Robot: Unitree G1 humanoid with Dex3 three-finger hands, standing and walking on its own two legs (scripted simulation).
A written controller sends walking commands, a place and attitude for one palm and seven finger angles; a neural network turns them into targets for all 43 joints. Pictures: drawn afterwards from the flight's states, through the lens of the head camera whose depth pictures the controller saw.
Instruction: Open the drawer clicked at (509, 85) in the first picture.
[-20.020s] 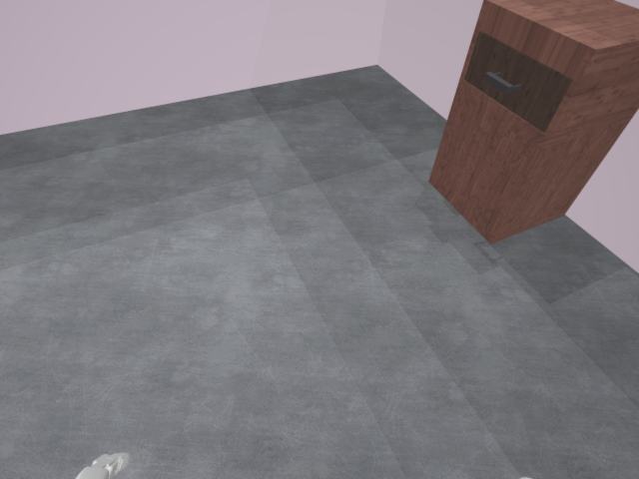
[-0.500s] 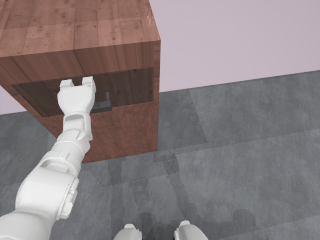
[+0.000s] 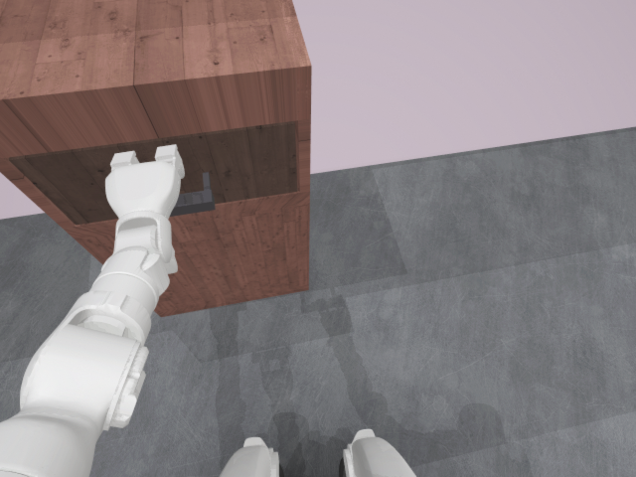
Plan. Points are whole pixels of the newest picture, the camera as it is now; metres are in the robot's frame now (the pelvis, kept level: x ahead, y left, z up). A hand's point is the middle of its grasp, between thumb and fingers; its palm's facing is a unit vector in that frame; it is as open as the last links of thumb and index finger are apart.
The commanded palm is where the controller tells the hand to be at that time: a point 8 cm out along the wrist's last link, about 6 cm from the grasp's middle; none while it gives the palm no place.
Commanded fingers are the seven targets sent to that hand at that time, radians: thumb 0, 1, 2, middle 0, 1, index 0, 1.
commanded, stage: re-aim the fingers above the handle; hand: left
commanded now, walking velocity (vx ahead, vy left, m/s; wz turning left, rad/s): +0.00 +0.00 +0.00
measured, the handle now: (176, 193) +0.55 +0.19 -0.07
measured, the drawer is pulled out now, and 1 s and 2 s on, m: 0.00 0.00 0.00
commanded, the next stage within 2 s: lower the fingers behind the handle in 1.24 s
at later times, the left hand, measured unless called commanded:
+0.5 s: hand (164, 212) +0.48 +0.19 -0.02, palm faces -0.09 -0.05 -0.99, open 13.8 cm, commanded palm +0.48 +0.18 +0.04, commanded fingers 0.00 -0.50 0.30 -0.30 -1.20 -0.30 -1.20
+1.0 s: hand (181, 199) +0.49 +0.16 +0.00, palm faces -0.02 -0.06 -1.00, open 13.8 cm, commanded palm +0.48 +0.17 +0.04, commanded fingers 0.00 -0.50 0.30 -0.30 -1.20 -0.30 -1.20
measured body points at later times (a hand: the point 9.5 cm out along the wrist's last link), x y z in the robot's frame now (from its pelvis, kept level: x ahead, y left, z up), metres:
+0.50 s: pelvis +0.01 +0.00 +0.00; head +0.12 +0.01 +0.44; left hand +0.48 +0.19 +0.04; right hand +0.02 -0.26 -0.13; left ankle +0.01 +0.10 -0.68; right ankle +0.01 -0.11 -0.68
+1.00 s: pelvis +0.01 +0.00 +0.00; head +0.12 +0.01 +0.44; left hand +0.49 +0.16 +0.05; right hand +0.01 -0.26 -0.13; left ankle +0.01 +0.10 -0.68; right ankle +0.01 -0.11 -0.68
